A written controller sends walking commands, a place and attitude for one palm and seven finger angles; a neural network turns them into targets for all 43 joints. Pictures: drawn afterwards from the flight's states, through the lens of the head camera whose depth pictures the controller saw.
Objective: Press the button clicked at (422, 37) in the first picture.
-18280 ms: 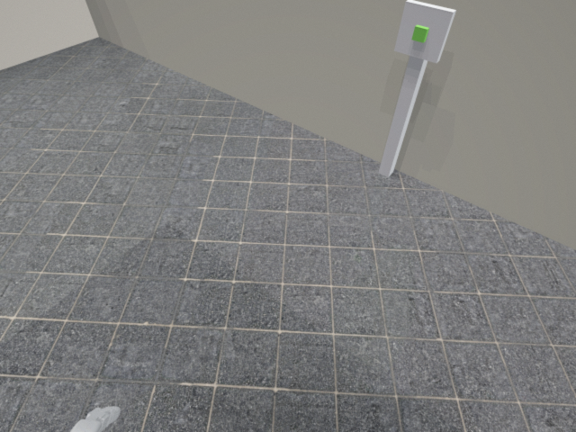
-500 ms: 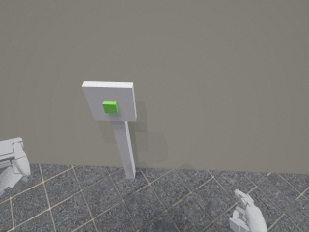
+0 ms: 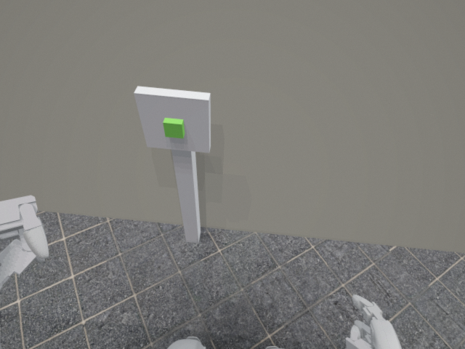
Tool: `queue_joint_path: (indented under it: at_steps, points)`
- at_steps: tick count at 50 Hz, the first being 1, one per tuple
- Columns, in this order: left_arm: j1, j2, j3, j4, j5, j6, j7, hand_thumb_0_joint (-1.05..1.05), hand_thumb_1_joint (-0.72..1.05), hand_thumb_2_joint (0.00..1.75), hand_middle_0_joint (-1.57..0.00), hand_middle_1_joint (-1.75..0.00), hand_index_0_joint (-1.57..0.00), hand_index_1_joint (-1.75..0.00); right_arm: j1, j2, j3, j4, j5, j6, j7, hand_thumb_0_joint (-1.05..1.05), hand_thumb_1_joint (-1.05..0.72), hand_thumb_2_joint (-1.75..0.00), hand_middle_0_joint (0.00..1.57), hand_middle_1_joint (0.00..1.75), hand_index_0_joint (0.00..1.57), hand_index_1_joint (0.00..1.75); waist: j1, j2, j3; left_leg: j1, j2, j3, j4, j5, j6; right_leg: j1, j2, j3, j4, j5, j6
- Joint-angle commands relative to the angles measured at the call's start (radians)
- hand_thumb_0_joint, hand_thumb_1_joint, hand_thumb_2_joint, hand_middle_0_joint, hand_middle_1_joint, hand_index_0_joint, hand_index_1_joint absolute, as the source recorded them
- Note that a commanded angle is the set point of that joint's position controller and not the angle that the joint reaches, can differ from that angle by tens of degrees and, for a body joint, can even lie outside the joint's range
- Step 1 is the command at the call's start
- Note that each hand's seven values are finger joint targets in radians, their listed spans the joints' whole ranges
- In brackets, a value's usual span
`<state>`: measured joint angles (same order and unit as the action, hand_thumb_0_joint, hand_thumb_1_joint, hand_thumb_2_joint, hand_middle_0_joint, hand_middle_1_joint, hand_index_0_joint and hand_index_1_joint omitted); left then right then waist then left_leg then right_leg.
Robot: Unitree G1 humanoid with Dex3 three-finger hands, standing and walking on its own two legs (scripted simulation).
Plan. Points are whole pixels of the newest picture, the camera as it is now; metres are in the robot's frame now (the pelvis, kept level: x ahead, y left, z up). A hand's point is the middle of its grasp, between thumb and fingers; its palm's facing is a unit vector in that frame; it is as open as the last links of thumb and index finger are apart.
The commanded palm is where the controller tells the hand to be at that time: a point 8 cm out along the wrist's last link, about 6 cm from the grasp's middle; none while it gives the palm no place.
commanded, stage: step back with the hand held close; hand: left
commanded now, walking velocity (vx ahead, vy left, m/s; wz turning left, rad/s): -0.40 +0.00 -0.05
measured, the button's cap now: (174, 127) +0.63 +0.18 -0.02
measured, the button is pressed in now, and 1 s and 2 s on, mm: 0 0 0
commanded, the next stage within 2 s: stop stepping back and stand still in 0.30 s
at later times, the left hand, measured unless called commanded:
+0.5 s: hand out of the picture +0.10 +0.20 +0.19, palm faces +0.20 -0.89 -0.42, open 3.1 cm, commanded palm +0.04 +0.26 +0.19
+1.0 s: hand out of the picture +0.00 +0.24 +0.20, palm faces +0.37 -0.84 -0.40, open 3.1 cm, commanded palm -0.03 +0.27 +0.19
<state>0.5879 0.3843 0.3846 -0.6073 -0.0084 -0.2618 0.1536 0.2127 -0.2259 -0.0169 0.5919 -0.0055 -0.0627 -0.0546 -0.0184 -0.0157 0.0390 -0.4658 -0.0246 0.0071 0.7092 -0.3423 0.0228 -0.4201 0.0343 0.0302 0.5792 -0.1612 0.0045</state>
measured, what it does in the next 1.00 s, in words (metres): walks backwards: right foot, then left foot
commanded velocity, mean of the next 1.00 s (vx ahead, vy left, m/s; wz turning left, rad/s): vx -0.01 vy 0.03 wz -0.01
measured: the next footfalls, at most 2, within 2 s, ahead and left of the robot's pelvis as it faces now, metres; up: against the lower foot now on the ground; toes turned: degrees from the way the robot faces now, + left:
right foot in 0.42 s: -0.15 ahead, -0.08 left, +0.00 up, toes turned -9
left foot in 0.58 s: +0.00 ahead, +0.08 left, +0.00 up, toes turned -5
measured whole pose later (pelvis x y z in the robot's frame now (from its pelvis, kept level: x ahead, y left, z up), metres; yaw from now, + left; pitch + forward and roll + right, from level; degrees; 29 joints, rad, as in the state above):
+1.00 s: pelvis -0.18 +0.01 +0.01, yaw -6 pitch -1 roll -1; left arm 0.65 0.40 0.39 -0.60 -0.01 -0.25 0.16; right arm 0.31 -0.21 0.00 0.67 -0.01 -0.11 -0.09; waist 0.02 -0.04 -0.10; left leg -0.41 0.03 0.04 0.72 -0.34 0.01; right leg -0.20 -0.03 -0.05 0.55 -0.36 -0.01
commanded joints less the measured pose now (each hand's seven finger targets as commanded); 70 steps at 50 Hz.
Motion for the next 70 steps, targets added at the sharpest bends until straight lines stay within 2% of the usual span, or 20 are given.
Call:
queue_joint_path:
  at_steps: [1,4,6,9,18,23,25,28,33,38,40,43,49,52,54,59,62,67,68,70]
  points:
    - [0.011,0.209,0.138,-0.231,-0.019,-0.048,0.031,0.0,0.9,0.9,-1.3,-1.5,-1.3,-1.5,-0.087,-0.093,-0.033,-0.15,-0.005,-0.032,-0.011,0.0,-0.9,-0.9,0.2,0.3,0.2,0.3,-0.004,-0.109,-0.178,0.186,0.038,-0.045,-0.106,0.012,0.004,-0.035,-0.227,0.194,-0.231,-0.074,-0.096]
    - [0.024,0.201,0.154,-0.295,0.001,-0.069,0.025,0.0,0.9,0.9,-1.3,-1.5,-1.3,-1.5,-0.125,-0.125,-0.041,-0.175,-0.018,-0.062,-0.027,0.0,-0.9,-0.9,0.2,0.3,0.2,0.3,0.007,0.349,-0.2,-0.11,0.36,-0.397,-0.512,-0.074,0.137,0.191,0.05,-0.013,0.333,-0.191,0.019]
    - [0.002,0.201,0.166,-0.286,0.008,-0.078,0.029,0.0,0.9,0.9,-1.3,-1.5,-1.3,-1.5,-0.111,-0.098,-0.042,-0.153,-0.029,-0.091,-0.027,0.0,-0.9,-0.9,0.2,0.3,0.2,0.3,0.0,0.269,-0.183,-0.257,0.424,-0.415,-0.596,-0.273,0.17,0.236,0.069,0.068,0.661,-0.275,0.017]
    - [0.004,0.164,0.141,-0.28,-0.019,-0.057,0.033,0.0,0.9,0.9,-1.3,-1.5,-1.3,-1.5,-0.102,-0.102,-0.054,-0.128,-0.026,-0.111,-0.014,0.0,-0.9,-0.9,0.2,0.3,0.2,0.3,0.02,0.154,-0.169,0.01,0.335,-0.254,-0.462,0.002,0.14,0.064,0.033,0.023,0.517,-0.32,0.015]
    - [-0.064,0.153,0.054,-0.256,-0.047,-0.054,0.0,0.0,0.9,0.9,-1.3,-1.5,-1.3,-1.5,-0.058,-0.088,-0.028,-0.044,-0.044,-0.122,0.002,0.0,-0.9,-0.9,0.2,0.3,0.2,0.3,0.019,0.267,-0.282,0.383,0.251,-0.141,-0.487,0.238,-0.016,0.17,0.027,-0.083,-0.25,-0.276,-0.035]
    - [0.026,0.312,0.211,-0.31,-0.077,-0.069,0.008,0.0,0.9,0.9,-1.3,-1.5,-1.3,-1.5,-0.12,-0.059,0.001,-0.123,-0.024,-0.077,-0.01,0.0,-0.9,-0.9,0.2,0.3,0.2,0.3,0.041,-0.059,-0.262,0.344,0.057,0.059,0.027,0.091,-0.048,0.01,-0.313,0.08,-0.364,0.044,-0.129]
    - [0.072,0.253,0.181,-0.268,-0.067,-0.027,-0.001,0.0,0.9,0.9,-1.3,-1.5,-1.3,-1.5,-0.124,-0.069,-0.008,-0.136,0.006,-0.073,-0.019,0.0,-0.9,-0.9,0.2,0.3,0.2,0.3,0.023,-0.145,-0.185,0.201,0.04,0.008,0.142,0.082,-0.04,0.031,-0.286,0.076,-0.29,0.018,-0.162]
    - [0.065,0.2,0.155,-0.185,-0.061,0.008,0.008,0.0,0.9,0.9,-1.3,-1.5,-1.3,-1.5,-0.116,-0.074,0.006,-0.128,0.009,-0.072,-0.034,0.0,-0.9,-0.9,0.2,0.3,0.2,0.3,-0.012,0.004,-0.088,0.24,0.065,0.009,-0.177,0.235,-0.016,0.066,-0.202,-0.023,-0.183,0.081,-0.064]
    - [-0.023,0.179,0.103,-0.107,-0.045,-0.003,0.011,0.0,0.9,0.9,-1.3,-1.5,-1.3,-1.5,-0.069,-0.119,-0.004,-0.111,0.002,-0.113,-0.047,0.0,-0.9,-0.9,0.2,0.3,0.2,0.3,-0.001,0.196,-0.09,0.233,0.213,-0.282,-0.438,0.189,0.042,0.113,-0.034,-0.082,-0.02,-0.198,0.01]
    - [0.058,0.166,0.09,-0.254,-0.035,-0.003,0.008,0.0,0.9,0.9,-1.3,-1.5,-1.3,-1.5,-0.088,-0.113,-0.013,-0.14,-0.004,-0.128,-0.032,0.0,-0.9,-0.9,0.2,0.3,0.2,0.3,0.015,0.192,-0.152,0.078,0.132,-0.159,-0.531,-0.242,-0.034,0.332,0.003,-0.119,-0.121,-0.308,-0.03]
    - [0.137,0.192,0.113,-0.277,-0.037,0.002,0.008,0.0,0.9,0.9,-1.3,-1.5,-1.3,-1.5,-0.092,-0.106,-0.023,-0.147,-0.004,-0.12,-0.025,0.0,-0.9,-0.9,0.2,0.3,0.2,0.3,0.011,0.084,-0.174,0.116,0.059,-0.063,-0.318,-0.174,-0.039,0.256,-0.058,-0.046,-0.218,-0.431,-0.075]
    - [0.07,0.228,0.167,-0.273,-0.04,0.002,0.024,0.0,0.9,0.9,-1.3,-1.5,-1.3,-1.5,-0.079,-0.103,-0.036,-0.107,-0.006,-0.085,-0.027,0.0,-0.9,-0.9,0.2,0.3,0.2,0.3,0.018,-0.2,-0.041,-0.09,0.029,-0.015,0.316,0.016,-0.039,0.076,-0.388,0.37,-0.44,-0.528,-0.254]
    - [-0.138,0.104,0.034,0.008,-0.006,0.005,0.029,0.0,0.9,0.9,-1.3,-1.5,-1.3,-1.5,-0.053,-0.088,-0.013,-0.06,-0.007,-0.105,-0.057,0.0,-0.9,-0.9,0.2,0.3,0.2,0.3,-0.021,0.004,0.042,0.249,0.058,0.07,-0.132,-0.035,0.005,-0.126,-0.204,0.043,-0.23,-0.551,-0.116]
    - [-0.233,0.093,0.007,-0.078,0.003,-0.014,0.034,0.0,0.9,0.9,-1.3,-1.5,-1.3,-1.5,-0.046,-0.128,-0.011,-0.096,0.0,-0.123,-0.065,0.0,-0.9,-0.9,0.2,0.3,0.2,0.3,-0.015,0.306,0.047,0.233,0.3,-0.386,-0.458,-0.311,0.131,-0.14,-0.03,-0.081,0.164,-0.361,-0.008]
    - [-0.237,0.15,0.046,-0.129,0.008,-0.02,0.025,0.0,0.9,0.9,-1.3,-1.5,-1.3,-1.5,-0.064,-0.095,-0.003,-0.097,-0.007,-0.134,-0.054,0.0,-0.9,-0.9,0.2,0.3,0.2,0.3,-0.017,0.211,-0.001,0.105,0.338,-0.441,-0.555,-0.383,0.154,-0.04,-0.043,-0.062,0.361,-0.367,-0.005]
    - [0.011,0.167,0.096,-0.274,-0.003,-0.005,0.022,0.0,0.9,0.9,-1.3,-1.5,-1.3,-1.5,-0.094,-0.086,0.002,-0.12,-0.011,-0.145,-0.016,0.0,-0.9,-0.9,0.2,0.3,0.2,0.3,0.029,0.187,-0.109,0.015,0.216,-0.127,-0.382,-0.177,0.068,0.294,-0.042,-0.099,-0.036,-0.234,-0.016]
    - [0.059,0.199,0.135,-0.238,-0.019,0.012,0.023,0.0,0.9,0.9,-1.3,-1.5,-1.3,-1.5,-0.089,-0.063,-0.006,-0.127,-0.012,-0.099,-0.004,0.0,-0.9,-0.9,0.2,0.3,0.2,0.3,0.019,-0.153,-0.077,-0.171,0.023,0.032,0.179,-0.103,-0.025,0.262,-0.362,0.46,-0.398,-0.448,-0.193]
    - [0.053,0.154,0.132,-0.082,-0.028,-0.004,0.025,0.0,0.9,0.9,-1.3,-1.5,-1.3,-1.5,-0.059,-0.057,0.0,-0.099,-0.002,-0.084,-0.014,0.0,-0.9,-0.9,0.2,0.3,0.2,0.3,-0.008,-0.091,-0.08,-0.044,0.078,0.009,0.107,0.001,-0.033,0.239,-0.293,0.164,-0.262,0.137,-0.169]
    - [-0.142,-0.033,-0.232,0.626,0.08,0.176,-0.105,0.0,0.9,0.9,-1.3,-1.5,-1.3,-1.5,-0.075,-0.131,-0.042,0.119,0.0,-0.089,0.094,0.0,-0.9,-0.9,0.2,0.3,0.2,0.3,-0.029,-0.03,-0.047,-0.115,0.113,0.025,0.161,-0.073,-0.038,0.204,-0.351,-0.027,-0.091,0.52,-0.153]
    - [-0.123,-0.05,-0.251,0.671,0.045,0.247,-0.136,0.0,0.9,0.9,-1.23,-1.42,-1.23,-1.42,0.031,-0.058,-0.013,0.088,0.013,-0.003,0.08,0.0,-0.9,-0.9,0.2,0.3,0.2,0.3,-0.029,-0.059,-0.083,0.097,0.04,0.046,0.013,0.029,-0.051,0.149,-0.235,-0.018,-0.058,0.465,-0.121]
